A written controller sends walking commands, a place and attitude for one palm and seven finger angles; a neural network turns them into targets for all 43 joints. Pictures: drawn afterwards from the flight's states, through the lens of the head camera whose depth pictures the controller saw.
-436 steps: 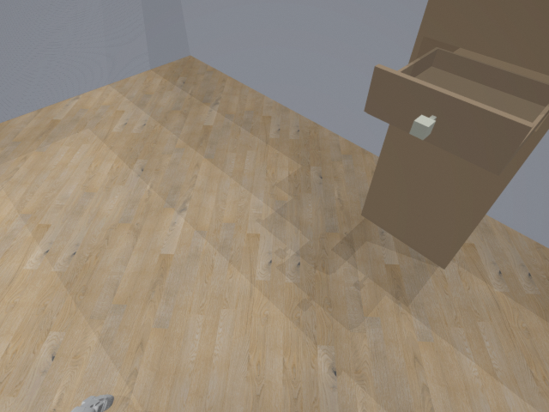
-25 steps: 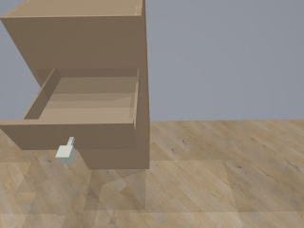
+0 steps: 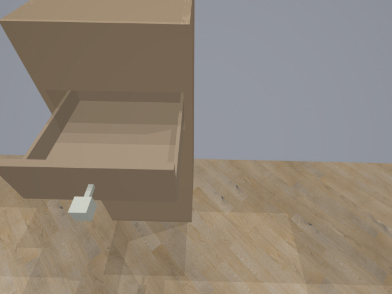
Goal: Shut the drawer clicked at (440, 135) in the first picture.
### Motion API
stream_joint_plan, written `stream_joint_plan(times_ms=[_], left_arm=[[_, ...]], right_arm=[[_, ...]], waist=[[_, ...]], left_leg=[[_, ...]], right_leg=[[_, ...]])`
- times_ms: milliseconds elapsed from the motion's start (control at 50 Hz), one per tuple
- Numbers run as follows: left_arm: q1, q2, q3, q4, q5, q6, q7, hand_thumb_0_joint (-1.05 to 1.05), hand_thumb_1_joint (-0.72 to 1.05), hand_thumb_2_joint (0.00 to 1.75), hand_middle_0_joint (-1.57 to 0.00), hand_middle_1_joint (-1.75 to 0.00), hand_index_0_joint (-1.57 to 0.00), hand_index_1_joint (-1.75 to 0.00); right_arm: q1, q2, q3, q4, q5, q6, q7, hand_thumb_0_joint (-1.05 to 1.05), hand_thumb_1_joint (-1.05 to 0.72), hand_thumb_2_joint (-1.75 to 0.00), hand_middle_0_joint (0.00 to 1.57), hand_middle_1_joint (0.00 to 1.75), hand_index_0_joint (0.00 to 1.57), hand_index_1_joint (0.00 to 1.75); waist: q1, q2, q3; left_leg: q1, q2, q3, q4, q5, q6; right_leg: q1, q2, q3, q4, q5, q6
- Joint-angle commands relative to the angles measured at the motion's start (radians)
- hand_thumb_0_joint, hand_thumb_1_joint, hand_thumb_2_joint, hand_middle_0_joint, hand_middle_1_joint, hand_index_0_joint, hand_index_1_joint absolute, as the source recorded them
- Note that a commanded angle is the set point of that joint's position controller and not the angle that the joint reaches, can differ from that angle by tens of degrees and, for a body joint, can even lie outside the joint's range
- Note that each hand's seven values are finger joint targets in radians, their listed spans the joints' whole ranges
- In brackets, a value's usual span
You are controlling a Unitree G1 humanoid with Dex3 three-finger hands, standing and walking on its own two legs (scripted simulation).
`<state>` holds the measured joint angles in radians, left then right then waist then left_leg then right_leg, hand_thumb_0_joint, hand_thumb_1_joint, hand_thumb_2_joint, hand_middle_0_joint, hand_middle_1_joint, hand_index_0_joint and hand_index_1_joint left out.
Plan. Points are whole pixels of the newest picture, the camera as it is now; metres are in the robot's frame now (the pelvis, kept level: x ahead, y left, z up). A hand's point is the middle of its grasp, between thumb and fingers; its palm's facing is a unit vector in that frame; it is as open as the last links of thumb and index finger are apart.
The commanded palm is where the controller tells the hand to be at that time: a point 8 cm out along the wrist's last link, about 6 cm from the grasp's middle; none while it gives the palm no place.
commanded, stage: look again from close up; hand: left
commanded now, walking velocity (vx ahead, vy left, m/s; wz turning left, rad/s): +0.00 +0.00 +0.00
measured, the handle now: (86, 200) +0.30 +0.27 +0.00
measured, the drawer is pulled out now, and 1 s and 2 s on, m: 0.27 0.27 0.27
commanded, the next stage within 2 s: shuffle to correct the standing spot in 0.02 s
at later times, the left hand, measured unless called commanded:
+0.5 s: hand out of the picture +0.01 +0.22 -0.18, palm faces +0.09 -0.97 -0.23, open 7.4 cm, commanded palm none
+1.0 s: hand out of the picture +0.03 +0.21 -0.18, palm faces +0.01 -0.97 -0.23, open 7.3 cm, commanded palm none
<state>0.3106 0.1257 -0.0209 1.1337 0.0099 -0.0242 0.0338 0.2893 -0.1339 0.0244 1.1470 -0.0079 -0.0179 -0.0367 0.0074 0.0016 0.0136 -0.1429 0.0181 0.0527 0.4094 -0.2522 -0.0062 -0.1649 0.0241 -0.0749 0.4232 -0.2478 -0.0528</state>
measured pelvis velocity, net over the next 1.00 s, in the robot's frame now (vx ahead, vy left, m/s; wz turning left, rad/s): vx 0.01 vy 0.03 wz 0.03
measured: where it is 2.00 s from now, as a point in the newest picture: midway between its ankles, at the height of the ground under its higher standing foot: outside the picture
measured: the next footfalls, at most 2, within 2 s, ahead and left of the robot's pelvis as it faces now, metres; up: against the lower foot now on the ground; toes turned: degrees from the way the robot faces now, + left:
right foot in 0.88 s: +0.03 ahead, -0.07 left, +0.00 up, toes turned -1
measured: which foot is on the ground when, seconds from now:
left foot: down 0.00-1.00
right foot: down 0.00-0.52, up 0.54-0.86, down 0.88-1.00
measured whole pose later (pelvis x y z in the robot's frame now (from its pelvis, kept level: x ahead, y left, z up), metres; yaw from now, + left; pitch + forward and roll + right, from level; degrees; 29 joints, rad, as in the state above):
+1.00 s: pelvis +0.01 +0.03 -0.01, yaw +2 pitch +1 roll -1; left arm 0.27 0.15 0.00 1.06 0.02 0.00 0.04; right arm 0.30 -0.16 -0.01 1.08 -0.02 0.02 -0.01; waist -0.04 0.05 0.02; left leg -0.28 0.04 0.06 0.57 -0.30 0.00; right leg -0.22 0.03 -0.05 0.52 -0.31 -0.03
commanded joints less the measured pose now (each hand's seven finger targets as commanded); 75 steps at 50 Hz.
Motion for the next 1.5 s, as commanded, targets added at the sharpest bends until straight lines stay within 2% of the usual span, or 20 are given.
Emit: stream_joint_plan(times_ms=[0,200,280,380,420,460,500,540,580,740,800,860,880,900,920,940,1020,1080,1160,1480], left_arm=[[0.057,0.108,0.016,-0.026,0.001,-0.017,0.007,0.0,0.9,0.9,-0.2,-0.3,-0.2,-0.3],[0.056,0.152,0.038,-0.055,0.001,-0.012,0.017,0.0,0.9,0.9,-0.2,-0.3,-0.2,-0.3],[0.061,0.191,0.064,-0.075,0.005,0.0,0.023,0.0,0.9,0.9,-0.2,-0.3,-0.2,-0.3],[0.054,0.232,0.096,-0.104,0.017,0.016,0.032,0.0,0.9,0.9,-0.2,-0.3,-0.2,-0.3],[-0.001,0.221,0.092,-0.126,0.021,0.02,0.027,0.0,0.9,0.9,-0.2,-0.3,-0.2,-0.3],[-0.071,0.177,0.076,-0.154,0.016,0.03,0.016,0.0,0.9,0.9,-0.2,-0.3,-0.2,-0.3],[-0.05,0.105,0.06,-0.163,0.007,0.038,0.007,0.0,0.9,0.9,-0.2,-0.3,-0.2,-0.3],[-0.035,0.105,0.054,-0.14,0.017,0.042,0.001,0.0,0.9,0.9,-0.2,-0.3,-0.2,-0.3],[-0.025,0.092,0.049,-0.121,0.022,0.042,-0.011,0.0,0.9,0.9,-0.2,-0.3,-0.2,-0.3],[-0.049,0.077,0.046,-0.122,0.009,0.036,-0.021,0.0,0.9,0.9,-0.2,-0.3,-0.2,-0.3],[-0.016,0.077,0.049,-0.107,0.003,0.031,-0.017,0.0,0.9,0.9,-0.2,-0.3,-0.2,-0.3],[0.029,0.121,0.051,-0.08,0.004,0.013,-0.005,0.0,0.9,0.9,-0.2,-0.3,-0.2,-0.3],[0.08,0.142,0.041,-0.06,0.02,0.015,0.027,0.0,0.9,0.9,-0.2,-0.3,-0.2,-0.3],[-0.006,0.177,0.03,-0.114,0.009,0.013,0.019,0.0,0.9,0.9,-0.2,-0.3,-0.2,-0.3],[-0.026,0.179,0.037,-0.133,0.008,0.006,0.013,0.0,0.9,0.9,-0.2,-0.3,-0.2,-0.3],[-0.037,0.169,0.039,-0.139,0.005,-0.005,0.016,0.0,0.9,0.9,-0.2,-0.3,-0.2,-0.3],[-0.012,0.143,0.03,-0.129,0.0,-0.028,0.015,0.0,0.9,0.9,-0.2,-0.3,-0.2,-0.3],[0.027,0.141,0.026,-0.109,-0.003,-0.029,0.014,0.0,0.9,0.9,-0.2,-0.3,-0.2,-0.3],[0.033,0.148,0.025,-0.1,-0.003,-0.024,0.014,0.0,0.9,0.9,-0.2,-0.3,-0.2,-0.3],[0.049,0.165,0.033,-0.081,-0.001,-0.016,0.014,0.0,0.9,0.9,-0.2,-0.3,-0.2,-0.3]], right_arm=[[0.072,-0.079,-0.016,-0.014,-0.003,-0.013,0.001,0.0,-0.9,-0.9,0.2,0.3,0.2,0.3],[0.054,-0.098,-0.025,-0.042,-0.002,-0.001,-0.001,0.0,-0.9,-0.9,0.2,0.3,0.2,0.3],[0.046,-0.106,-0.039,-0.075,-0.004,0.017,0.0,0.0,-0.9,-0.9,0.2,0.3,0.2,0.3],[-0.006,-0.108,-0.061,-0.128,-0.009,0.038,0.006,0.0,-0.9,-0.9,0.2,0.3,0.2,0.3],[0.016,-0.086,-0.062,-0.129,-0.005,0.034,0.013,0.0,-0.9,-0.9,0.2,0.3,0.2,0.3],[0.111,-0.073,-0.058,-0.088,-0.005,0.015,0.017,0.0,-0.9,-0.9,0.2,0.3,0.2,0.3],[0.104,-0.166,-0.068,-0.1,-0.021,0.002,0.008,0.0,-0.9,-0.9,0.2,0.3,0.2,0.3],[0.033,-0.171,-0.065,-0.121,-0.021,-0.003,0.01,0.0,-0.9,-0.9,0.2,0.3,0.2,0.3],[0.022,-0.158,-0.061,-0.117,-0.023,-0.007,0.004,0.0,-0.9,-0.9,0.2,0.3,0.2,0.3],[0.068,-0.163,-0.062,-0.077,-0.026,-0.008,-0.01,0.0,-0.9,-0.9,0.2,0.3,0.2,0.3],[0.064,-0.165,-0.064,-0.069,-0.021,-0.007,-0.013,0.0,-0.9,-0.9,0.2,0.3,0.2,0.3],[0.045,-0.108,-0.053,-0.066,-0.005,-0.009,-0.004,0.0,-0.9,-0.9,0.2,0.3,0.2,0.3],[-0.053,-0.165,-0.061,-0.128,0.01,-0.01,0.008,0.0,-0.9,-0.9,0.2,0.3,0.2,0.3],[-0.02,-0.113,-0.054,-0.159,-0.005,0.009,0.023,0.0,-0.9,-0.9,0.2,0.3,0.2,0.3],[0.002,-0.105,-0.055,-0.138,-0.013,0.017,0.029,0.0,-0.9,-0.9,0.2,0.3,0.2,0.3],[0.053,-0.098,-0.052,-0.126,-0.016,0.017,0.031,0.0,-0.9,-0.9,0.2,0.3,0.2,0.3],[0.08,-0.092,-0.033,-0.116,-0.011,-0.009,0.024,0.0,-0.9,-0.9,0.2,0.3,0.2,0.3],[0.063,-0.103,-0.026,-0.115,-0.007,-0.013,0.013,0.0,-0.9,-0.9,0.2,0.3,0.2,0.3],[0.053,-0.106,-0.024,-0.102,-0.006,-0.008,0.01,0.0,-0.9,-0.9,0.2,0.3,0.2,0.3],[0.006,-0.125,-0.021,-0.06,-0.003,-0.006,0.002,0.0,-0.9,-0.9,0.2,0.3,0.2,0.3]], waist=[[-0.006,-0.013,0.082],[0.008,-0.005,0.014],[0.018,-0.075,-0.009],[0.04,-0.159,0.041],[0.003,-0.154,0.047],[-0.043,-0.062,0.034],[-0.027,0.203,0.03],[-0.013,0.15,0.071],[-0.012,0.094,0.077],[-0.039,0.105,0.016],[-0.019,0.102,-0.027],[-0.003,-0.002,-0.051],[0.028,-0.047,0.012],[-0.023,-0.068,0.013],[-0.039,-0.076,0.036],[-0.064,-0.085,0.021],[-0.045,0.044,-0.009],[-0.024,-0.02,0.018],[-0.023,-0.069,0.047],[-0.008,-0.023,0.005]], left_leg=[[-0.047,0.085,-0.073,-0.067,0.129,0.03],[-0.063,0.073,-0.053,-0.02,0.187,0.017],[-0.131,0.045,-0.014,0.07,0.117,0.001],[-0.266,0.026,-0.02,0.264,-0.183,-0.012],[-0.175,0.04,-0.037,0.182,-0.154,-0.007],[0.031,0.039,-0.033,-0.018,0.066,0.005],[-0.032,0.245,-0.299,-0.179,0.029,0.119],[-0.152,0.27,-0.347,-0.272,-0.22,0.164],[-0.127,0.28,-0.361,-0.263,-0.195,0.18],[0.019,0.253,-0.229,-0.146,0.261,0.177],[0.025,0.23,-0.189,-0.068,0.408,0.152],[-0.114,0.124,-0.097,0.006,0.209,0.054],[-0.092,0.106,-0.036,0.127,0.107,0.015],[-0.122,0.038,-0.02,0.145,-0.132,0.006],[-0.118,0.027,-0.006,0.183,-0.107,0.011],[-0.109,0.039,-0.017,0.186,-0.057,0.018],[-0.07,0.08,-0.061,0.082,0.159,0.03],[-0.076,0.086,-0.056,0.068,0.221,0.029],[-0.058,0.077,-0.042,0.037,0.156,0.023],[0.003,0.082,-0.028,0.016,0.206,0.016]], right_leg=[[-0.024,-0.138,0.14,-0.089,0.181,0.006],[0.059,-0.202,0.171,-0.026,0.42,-0.013],[0.101,-0.28,0.234,-0.012,0.502,-0.054],[0.069,-0.426,0.345,-0.059,0.487,-0.165],[-0.04,-0.378,0.27,-0.043,0.383,-0.139],[-0.19,-0.216,0.134,0.059,0.101,-0.038],[-0.225,-0.06,0.004,0.221,-0.226,0.046],[-0.181,-0.076,0.042,0.33,-0.268,0.029],[-0.227,-0.079,0.07,0.408,-0.235,0.028],[-0.209,-0.067,0.05,0.273,-0.223,0.047],[-0.112,-0.056,0.04,0.11,-0.105,0.048],[0.086,-0.128,0.151,-0.06,0.137,0.022],[-0.055,-0.15,0.156,-0.084,0.195,0.026],[-0.145,-0.182,0.198,-0.135,-0.246,-0.002],[-0.2,-0.18,0.23,-0.151,-0.325,-0.03],[-0.193,-0.175,0.227,-0.139,-0.256,-0.042],[-0.083,-0.125,0.156,-0.006,0.144,-0.023],[-0.029,-0.125,0.141,0.014,0.33,-0.008],[-0.021,-0.13,0.15,-0.004,0.378,0.001],[0.04,-0.134,0.152,-0.039,0.444,0.023]])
